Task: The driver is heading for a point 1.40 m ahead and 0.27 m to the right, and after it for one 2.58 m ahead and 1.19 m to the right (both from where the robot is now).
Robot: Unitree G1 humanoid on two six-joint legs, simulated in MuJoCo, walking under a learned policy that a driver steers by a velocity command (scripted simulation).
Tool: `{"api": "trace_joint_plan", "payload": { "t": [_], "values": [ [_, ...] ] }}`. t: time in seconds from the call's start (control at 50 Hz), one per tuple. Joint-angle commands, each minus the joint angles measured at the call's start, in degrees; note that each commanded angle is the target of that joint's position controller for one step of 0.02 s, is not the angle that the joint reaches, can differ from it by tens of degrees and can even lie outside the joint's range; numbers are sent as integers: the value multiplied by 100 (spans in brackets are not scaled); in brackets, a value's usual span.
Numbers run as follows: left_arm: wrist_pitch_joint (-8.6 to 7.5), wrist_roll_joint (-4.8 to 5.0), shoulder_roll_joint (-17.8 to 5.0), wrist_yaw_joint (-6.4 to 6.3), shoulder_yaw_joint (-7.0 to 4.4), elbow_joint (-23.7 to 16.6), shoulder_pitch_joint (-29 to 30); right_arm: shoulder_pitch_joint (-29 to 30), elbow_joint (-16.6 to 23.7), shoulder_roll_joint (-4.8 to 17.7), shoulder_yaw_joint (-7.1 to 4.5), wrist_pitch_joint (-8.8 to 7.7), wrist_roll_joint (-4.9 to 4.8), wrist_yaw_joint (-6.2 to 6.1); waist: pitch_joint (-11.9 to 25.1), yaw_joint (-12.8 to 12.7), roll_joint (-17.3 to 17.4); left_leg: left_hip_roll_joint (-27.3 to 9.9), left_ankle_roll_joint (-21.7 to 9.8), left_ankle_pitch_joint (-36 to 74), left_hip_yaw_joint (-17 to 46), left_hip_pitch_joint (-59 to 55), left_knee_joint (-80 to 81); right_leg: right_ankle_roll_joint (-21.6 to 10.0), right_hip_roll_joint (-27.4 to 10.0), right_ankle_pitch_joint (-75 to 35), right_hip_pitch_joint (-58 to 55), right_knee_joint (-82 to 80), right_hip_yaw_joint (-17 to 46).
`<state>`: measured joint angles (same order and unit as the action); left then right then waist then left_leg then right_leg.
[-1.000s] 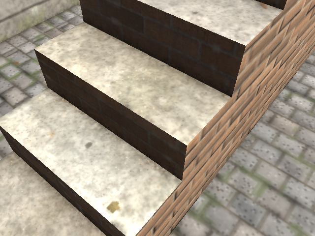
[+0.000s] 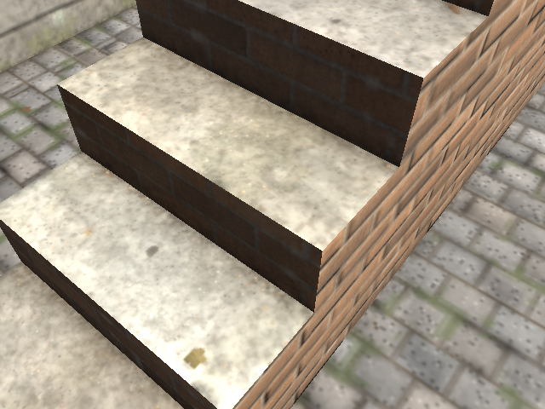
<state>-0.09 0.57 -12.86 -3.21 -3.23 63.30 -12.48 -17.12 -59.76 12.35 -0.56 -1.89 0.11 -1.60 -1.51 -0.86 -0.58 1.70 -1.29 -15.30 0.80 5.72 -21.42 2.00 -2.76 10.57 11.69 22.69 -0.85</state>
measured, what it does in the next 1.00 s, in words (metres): stands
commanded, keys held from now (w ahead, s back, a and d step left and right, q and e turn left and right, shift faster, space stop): w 1.00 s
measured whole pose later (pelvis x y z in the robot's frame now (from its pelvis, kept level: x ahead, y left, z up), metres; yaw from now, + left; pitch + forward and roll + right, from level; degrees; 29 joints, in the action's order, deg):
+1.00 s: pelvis +0.00 +0.00 +0.00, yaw +0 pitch +0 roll +0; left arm -0.1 0.6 -12.9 -3.2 -3.2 63.3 -12.5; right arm -17.3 -59.7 12.3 -0.5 -2.0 0.1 -1.5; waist -1.6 -0.8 -0.6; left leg 1.7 -1.3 -15.4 0.8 5.8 -21.6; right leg 2.1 -2.7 10.6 11.8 22.8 -0.5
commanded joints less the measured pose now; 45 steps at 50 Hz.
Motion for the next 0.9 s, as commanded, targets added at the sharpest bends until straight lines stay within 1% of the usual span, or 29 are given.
{"api": "trace_joint_plan", "payload": {
  "t": [0.02,0.9],
  "values": [
    [-33,0,-618,-17,-96,-124,-207,-359,110,613,-107,-33,-1,-15,-79,1,62,-324,-29,1118,298,492,429,-192,-110,-809,-330,-206,134],
    [-37,2,-616,-13,-93,-118,-217,-385,112,610,-101,-43,-5,-7,-88,5,62,-323,-29,1095,290,504,420,-185,-102,-808,-321,-194,151]
  ]
}}
Keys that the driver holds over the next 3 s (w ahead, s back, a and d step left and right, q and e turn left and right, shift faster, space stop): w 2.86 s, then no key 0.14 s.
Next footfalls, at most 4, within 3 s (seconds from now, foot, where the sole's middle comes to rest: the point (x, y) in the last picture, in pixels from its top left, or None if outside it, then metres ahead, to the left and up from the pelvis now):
none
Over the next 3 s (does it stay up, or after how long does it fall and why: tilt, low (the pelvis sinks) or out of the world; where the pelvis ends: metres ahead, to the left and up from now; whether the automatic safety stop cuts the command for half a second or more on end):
stays up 0.00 0.00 0.00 its command is cut before an obstacle from the start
